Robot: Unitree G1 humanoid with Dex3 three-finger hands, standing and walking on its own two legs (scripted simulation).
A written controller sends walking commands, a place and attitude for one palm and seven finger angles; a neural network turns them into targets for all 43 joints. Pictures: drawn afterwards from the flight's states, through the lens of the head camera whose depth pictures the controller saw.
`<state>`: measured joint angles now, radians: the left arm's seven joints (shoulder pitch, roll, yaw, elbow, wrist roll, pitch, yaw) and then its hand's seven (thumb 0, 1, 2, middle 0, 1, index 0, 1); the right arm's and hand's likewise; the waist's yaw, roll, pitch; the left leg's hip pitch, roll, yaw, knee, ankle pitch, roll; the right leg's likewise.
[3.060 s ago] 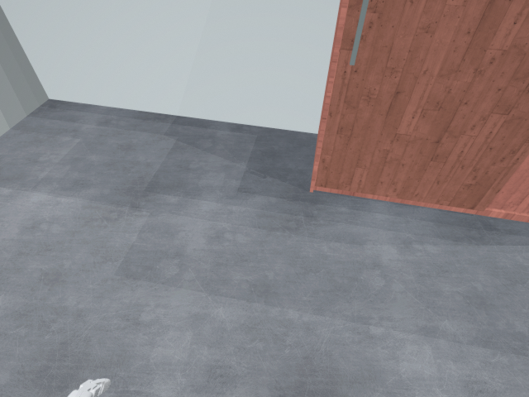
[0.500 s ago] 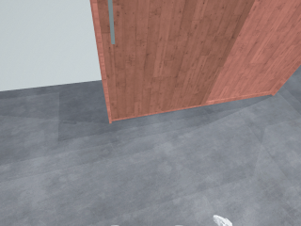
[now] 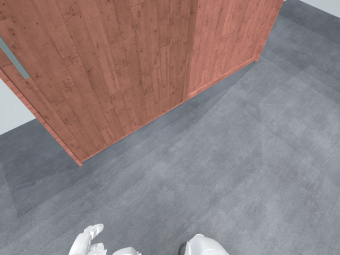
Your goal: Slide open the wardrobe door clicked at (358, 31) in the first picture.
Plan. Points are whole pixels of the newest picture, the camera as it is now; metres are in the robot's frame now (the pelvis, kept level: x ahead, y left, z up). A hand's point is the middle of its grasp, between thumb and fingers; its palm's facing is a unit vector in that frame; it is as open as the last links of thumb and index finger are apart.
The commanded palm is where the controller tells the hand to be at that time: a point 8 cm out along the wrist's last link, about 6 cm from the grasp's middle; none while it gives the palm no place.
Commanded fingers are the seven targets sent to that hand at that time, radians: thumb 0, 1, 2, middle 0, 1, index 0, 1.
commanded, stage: walk to a spot facing it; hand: left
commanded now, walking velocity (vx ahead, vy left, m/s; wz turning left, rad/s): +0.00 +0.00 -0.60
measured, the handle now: (1, 41) +0.65 +0.50 +0.11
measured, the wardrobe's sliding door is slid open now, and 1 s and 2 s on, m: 0.00 0.00 0.00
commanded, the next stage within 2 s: turn to face it in 1.34 s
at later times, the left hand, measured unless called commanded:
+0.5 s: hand (72, 240) +0.17 +0.27 -0.15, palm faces -0.20 -0.96 -0.21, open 7.4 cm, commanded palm none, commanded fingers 0.00 0.90 0.90 -0.20 -0.30 -0.20 -0.30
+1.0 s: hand (131, 207) +0.24 +0.11 -0.12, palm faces -0.57 -0.77 -0.29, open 7.4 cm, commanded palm none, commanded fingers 0.00 0.90 0.90 -0.20 -0.30 -0.20 -0.30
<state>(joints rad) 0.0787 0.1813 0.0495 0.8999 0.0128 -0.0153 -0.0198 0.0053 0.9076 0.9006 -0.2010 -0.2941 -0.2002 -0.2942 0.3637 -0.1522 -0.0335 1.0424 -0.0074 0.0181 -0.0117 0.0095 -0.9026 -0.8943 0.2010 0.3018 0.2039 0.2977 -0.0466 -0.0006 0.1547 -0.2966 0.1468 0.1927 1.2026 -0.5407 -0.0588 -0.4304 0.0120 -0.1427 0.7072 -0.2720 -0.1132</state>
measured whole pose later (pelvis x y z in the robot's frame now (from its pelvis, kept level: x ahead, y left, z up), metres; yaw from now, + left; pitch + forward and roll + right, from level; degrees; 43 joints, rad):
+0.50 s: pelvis +0.05 +0.07 +0.02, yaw -18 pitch +0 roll -1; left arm 0.23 0.28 0.10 0.92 0.03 0.07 -0.02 0.01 0.91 0.90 -0.20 -0.29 -0.20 -0.29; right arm 0.13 -0.17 -0.01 0.87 -0.02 0.02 -0.02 0.00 -0.90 -0.89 0.20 0.30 0.20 0.30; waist 0.05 -0.07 0.05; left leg -0.24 0.06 0.13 0.55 -0.31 0.02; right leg -0.51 0.06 0.05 1.06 -0.43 0.05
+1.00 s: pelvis +0.02 +0.02 +0.02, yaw -37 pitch +0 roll +2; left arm 0.13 0.20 0.06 0.89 0.01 0.01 0.00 0.01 0.91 0.90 -0.20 -0.29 -0.20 -0.29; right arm 0.28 -0.25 -0.07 0.97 -0.03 0.08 -0.01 0.01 -0.90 -0.89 0.20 0.30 0.20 0.30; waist -0.04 0.05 0.09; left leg -0.42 0.16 0.12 1.10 -0.49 -0.08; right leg -0.27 -0.01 -0.08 0.61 -0.34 -0.06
